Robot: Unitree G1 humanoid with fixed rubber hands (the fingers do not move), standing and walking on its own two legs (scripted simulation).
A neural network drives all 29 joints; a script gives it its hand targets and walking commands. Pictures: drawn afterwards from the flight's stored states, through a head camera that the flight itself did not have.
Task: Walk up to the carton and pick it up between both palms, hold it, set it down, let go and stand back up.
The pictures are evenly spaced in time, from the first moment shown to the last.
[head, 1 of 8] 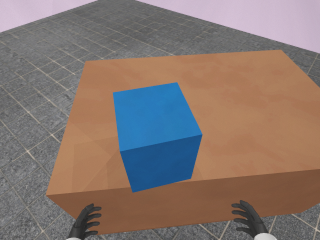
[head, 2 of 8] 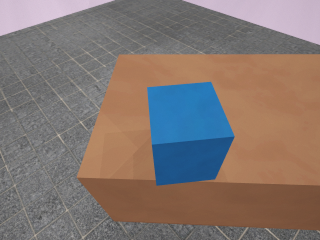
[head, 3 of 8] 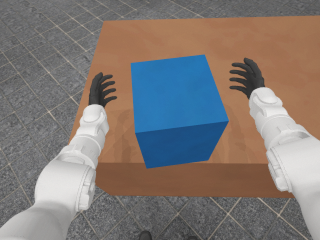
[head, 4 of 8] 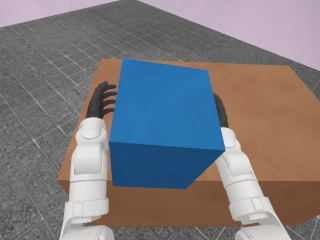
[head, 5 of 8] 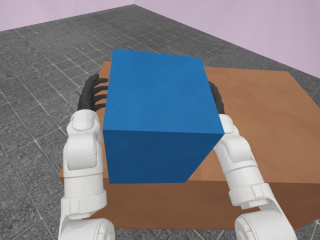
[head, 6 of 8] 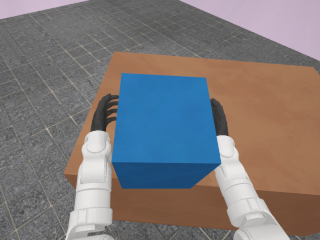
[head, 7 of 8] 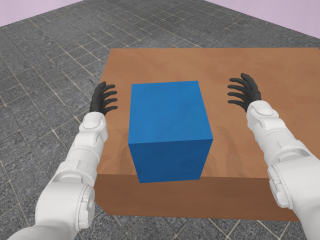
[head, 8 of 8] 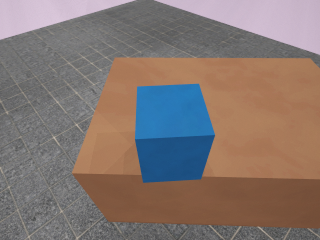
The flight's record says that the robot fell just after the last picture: no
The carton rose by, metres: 0.18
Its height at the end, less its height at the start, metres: +0.00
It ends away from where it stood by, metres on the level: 0.02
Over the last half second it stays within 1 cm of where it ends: yes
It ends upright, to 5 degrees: yes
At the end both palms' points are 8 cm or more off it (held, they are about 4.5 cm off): yes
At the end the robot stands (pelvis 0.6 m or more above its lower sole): yes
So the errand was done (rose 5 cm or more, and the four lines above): yes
